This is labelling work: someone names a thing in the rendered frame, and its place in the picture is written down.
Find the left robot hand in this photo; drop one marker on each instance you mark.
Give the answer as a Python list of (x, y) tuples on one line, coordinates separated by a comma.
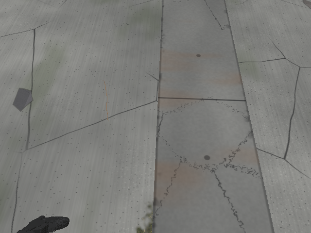
[(44, 224)]

